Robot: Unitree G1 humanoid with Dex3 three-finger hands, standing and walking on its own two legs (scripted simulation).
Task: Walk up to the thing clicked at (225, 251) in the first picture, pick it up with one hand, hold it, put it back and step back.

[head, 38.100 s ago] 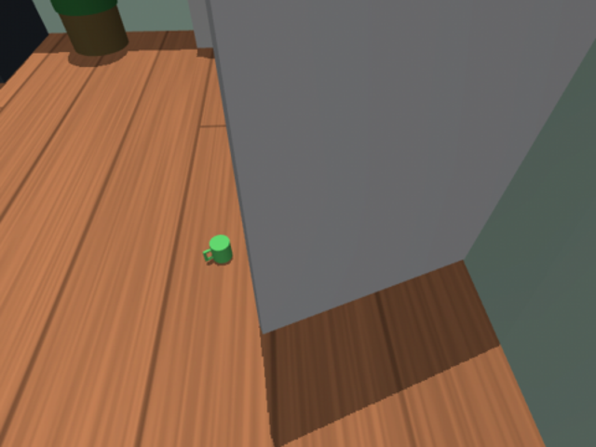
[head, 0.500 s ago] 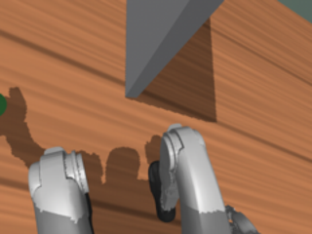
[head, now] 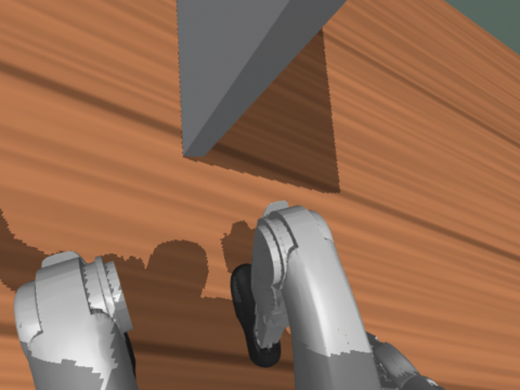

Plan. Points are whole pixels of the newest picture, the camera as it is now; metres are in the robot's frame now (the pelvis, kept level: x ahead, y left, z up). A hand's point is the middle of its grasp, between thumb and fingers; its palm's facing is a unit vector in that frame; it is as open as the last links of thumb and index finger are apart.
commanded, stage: rest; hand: left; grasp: from above
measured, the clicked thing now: out of the picture +0.42 +0.36 -0.24
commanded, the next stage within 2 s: open in 0.50 s
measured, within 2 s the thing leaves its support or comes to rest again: rests again in 0.08 s
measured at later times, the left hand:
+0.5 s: hand out of the picture +0.43 +0.35 -0.22, palm faces -0.45 -0.14 -0.88, open 10.3 cm
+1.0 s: hand out of the picture +0.43 +0.35 -0.23, palm faces -0.45 -0.13 -0.88, open 12.5 cm
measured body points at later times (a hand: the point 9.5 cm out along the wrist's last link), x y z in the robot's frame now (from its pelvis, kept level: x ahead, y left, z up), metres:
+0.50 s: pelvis +0.00 +0.00 +0.00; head +0.25 +0.12 +0.35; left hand +0.45 +0.36 -0.17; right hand +0.06 -0.27 -0.07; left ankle +0.06 +0.13 -0.26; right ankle +0.11 -0.13 -0.26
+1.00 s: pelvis +0.00 +0.00 -0.01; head +0.26 +0.12 +0.34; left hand +0.45 +0.35 -0.18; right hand +0.06 -0.26 -0.07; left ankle +0.06 +0.13 -0.26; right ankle +0.11 -0.13 -0.26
